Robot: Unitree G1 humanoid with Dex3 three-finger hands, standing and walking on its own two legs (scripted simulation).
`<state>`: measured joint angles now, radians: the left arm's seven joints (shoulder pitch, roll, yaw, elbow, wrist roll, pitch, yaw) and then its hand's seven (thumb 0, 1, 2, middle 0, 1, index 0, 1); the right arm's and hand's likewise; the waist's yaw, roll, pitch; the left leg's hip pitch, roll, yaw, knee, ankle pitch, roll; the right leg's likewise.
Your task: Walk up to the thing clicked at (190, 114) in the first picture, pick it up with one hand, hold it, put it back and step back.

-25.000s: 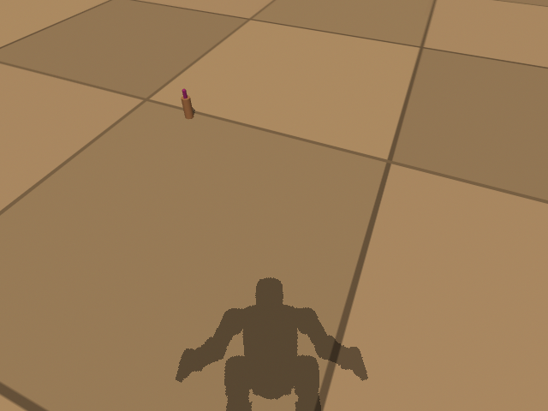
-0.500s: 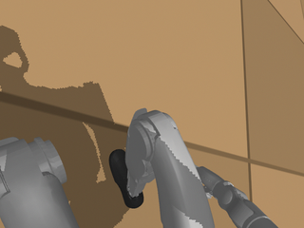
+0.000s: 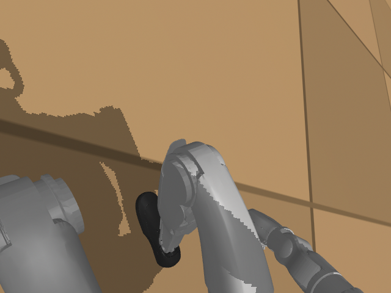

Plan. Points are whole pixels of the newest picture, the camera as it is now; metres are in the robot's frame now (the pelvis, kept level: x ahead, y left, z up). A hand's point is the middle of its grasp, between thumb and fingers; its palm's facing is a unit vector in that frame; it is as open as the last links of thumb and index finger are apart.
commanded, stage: open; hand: left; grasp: from the side
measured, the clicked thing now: out of the picture +0.44 +0.34 -0.18
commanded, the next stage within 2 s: withdraw in 0.28 s
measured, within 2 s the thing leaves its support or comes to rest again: rests again in 0.70 s
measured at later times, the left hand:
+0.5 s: hand out of the picture +0.44 +0.33 -0.16, palm faces +0.49 -0.87 +0.02, open 16.0 cm
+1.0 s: hand out of the picture +0.40 +0.41 -0.08, palm faces +0.45 -0.88 -0.14, open 17.5 cm
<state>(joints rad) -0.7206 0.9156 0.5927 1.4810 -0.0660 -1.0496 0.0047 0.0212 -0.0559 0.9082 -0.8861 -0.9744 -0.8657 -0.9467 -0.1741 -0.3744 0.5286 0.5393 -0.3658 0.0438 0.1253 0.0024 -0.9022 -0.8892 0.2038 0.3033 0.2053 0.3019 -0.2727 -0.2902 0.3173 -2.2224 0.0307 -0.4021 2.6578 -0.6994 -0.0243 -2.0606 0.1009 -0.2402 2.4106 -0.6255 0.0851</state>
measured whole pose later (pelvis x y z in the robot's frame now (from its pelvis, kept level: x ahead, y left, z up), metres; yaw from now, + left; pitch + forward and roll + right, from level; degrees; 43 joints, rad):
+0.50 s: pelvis +0.00 +0.00 +0.00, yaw -1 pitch +12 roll -18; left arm -0.72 0.92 0.59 1.46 -0.08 -1.05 -0.01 0.00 -0.44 0.14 -0.26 -0.20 -0.27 -0.19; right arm -0.17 -0.38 0.54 0.53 -0.36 0.05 0.12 0.00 -0.91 -0.89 0.21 0.30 0.21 0.30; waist -0.27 -0.30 0.32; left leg -2.22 0.04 -0.41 2.66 -0.70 -0.02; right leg -2.06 0.11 -0.25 2.40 -0.62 0.08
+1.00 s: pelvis +0.00 +0.00 +0.03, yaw +3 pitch +21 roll -15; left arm -0.69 0.89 0.60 1.21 -0.01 -0.62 -0.17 -0.01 -0.56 0.04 -0.06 -0.06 -0.07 -0.05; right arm -0.03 -0.32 0.31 0.58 -0.17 0.11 0.09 0.00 -0.90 -0.90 0.20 0.31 0.21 0.30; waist -0.18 -0.16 0.11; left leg -2.26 0.04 -0.29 2.53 -0.67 0.00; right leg -2.10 0.06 -0.18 2.35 -0.64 0.05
